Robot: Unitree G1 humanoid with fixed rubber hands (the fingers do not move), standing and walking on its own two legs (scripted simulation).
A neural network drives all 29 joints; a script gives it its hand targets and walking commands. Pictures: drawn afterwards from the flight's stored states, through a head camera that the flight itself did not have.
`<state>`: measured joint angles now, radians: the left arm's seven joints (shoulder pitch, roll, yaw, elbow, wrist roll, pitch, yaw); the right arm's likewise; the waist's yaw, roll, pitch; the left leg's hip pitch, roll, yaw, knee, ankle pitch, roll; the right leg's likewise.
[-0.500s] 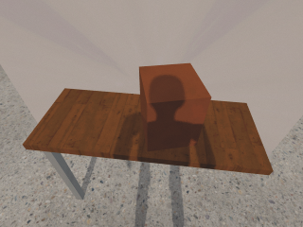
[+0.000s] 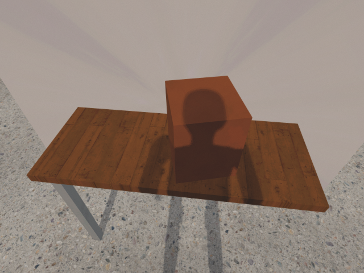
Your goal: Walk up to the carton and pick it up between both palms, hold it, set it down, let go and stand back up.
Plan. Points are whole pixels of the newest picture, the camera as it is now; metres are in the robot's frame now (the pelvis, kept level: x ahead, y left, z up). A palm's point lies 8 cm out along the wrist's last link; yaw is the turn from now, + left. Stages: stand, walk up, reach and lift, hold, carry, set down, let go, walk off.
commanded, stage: stand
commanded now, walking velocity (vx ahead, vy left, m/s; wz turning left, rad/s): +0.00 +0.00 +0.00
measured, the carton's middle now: (201, 129) +0.55 -0.03 +0.00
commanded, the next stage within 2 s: none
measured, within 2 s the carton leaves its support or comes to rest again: neither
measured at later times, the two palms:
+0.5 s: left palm out of the picture +0.04 +0.22 -0.14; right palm out of the picture +0.05 -0.24 -0.13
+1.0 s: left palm out of the picture +0.12 +0.22 -0.13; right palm out of the picture +0.10 -0.25 -0.13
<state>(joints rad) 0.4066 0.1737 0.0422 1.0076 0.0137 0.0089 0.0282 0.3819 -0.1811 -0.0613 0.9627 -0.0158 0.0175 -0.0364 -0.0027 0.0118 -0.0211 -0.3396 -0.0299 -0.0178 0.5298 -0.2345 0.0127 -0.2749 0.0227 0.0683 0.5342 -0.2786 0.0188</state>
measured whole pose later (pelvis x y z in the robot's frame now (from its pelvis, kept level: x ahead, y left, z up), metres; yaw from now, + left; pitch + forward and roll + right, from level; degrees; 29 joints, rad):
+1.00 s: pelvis +0.08 -0.01 +0.01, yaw -3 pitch -1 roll +0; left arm 0.27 0.18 0.00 1.02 0.00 0.00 0.05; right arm 0.26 -0.18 0.00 1.00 0.00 0.00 -0.05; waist 0.00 -0.01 0.04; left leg -0.18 0.00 0.01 0.45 -0.26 0.00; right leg -0.13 0.04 0.10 0.44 -0.30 -0.01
